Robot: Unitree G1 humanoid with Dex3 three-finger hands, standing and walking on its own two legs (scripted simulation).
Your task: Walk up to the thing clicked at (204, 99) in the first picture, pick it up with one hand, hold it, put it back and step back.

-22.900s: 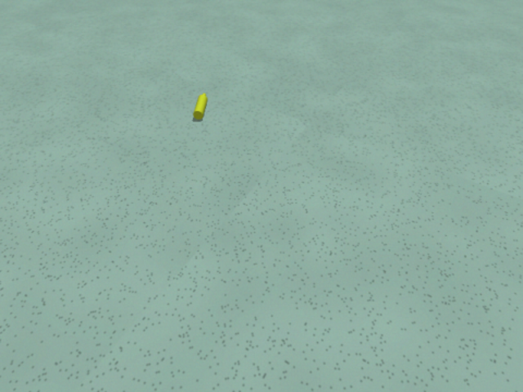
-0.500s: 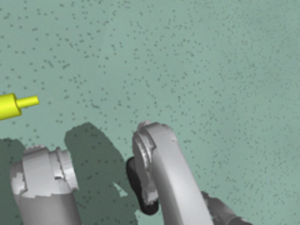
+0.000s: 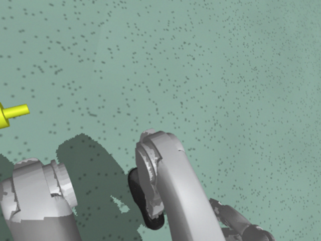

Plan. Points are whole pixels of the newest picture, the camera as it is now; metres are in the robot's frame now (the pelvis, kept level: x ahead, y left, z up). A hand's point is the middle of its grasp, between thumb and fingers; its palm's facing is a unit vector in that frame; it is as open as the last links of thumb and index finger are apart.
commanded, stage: close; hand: left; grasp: from above
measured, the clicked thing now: out of the picture +0.42 +0.32 -0.27
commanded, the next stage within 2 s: settle in 1.48 s
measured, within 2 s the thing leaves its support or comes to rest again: leaves its support in 1.88 s
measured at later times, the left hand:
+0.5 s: hand out of the picture +0.40 +0.32 -0.24, palm faces -0.41 -0.13 -0.91, open 10.6 cm
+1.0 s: hand out of the picture +0.39 +0.34 -0.24, palm faces -0.47 -0.17 -0.87, open 9.5 cm
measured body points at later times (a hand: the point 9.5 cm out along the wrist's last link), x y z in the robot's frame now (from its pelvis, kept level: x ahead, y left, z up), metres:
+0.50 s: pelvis +0.00 +0.00 +0.00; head +0.24 +0.15 +0.35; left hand +0.41 +0.33 -0.19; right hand +0.08 -0.25 -0.06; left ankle +0.07 +0.13 -0.26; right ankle +0.11 -0.12 -0.26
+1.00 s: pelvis +0.00 +0.00 +0.00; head +0.25 +0.14 +0.35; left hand +0.42 +0.35 -0.19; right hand +0.08 -0.25 -0.06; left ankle +0.07 +0.13 -0.26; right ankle +0.11 -0.12 -0.26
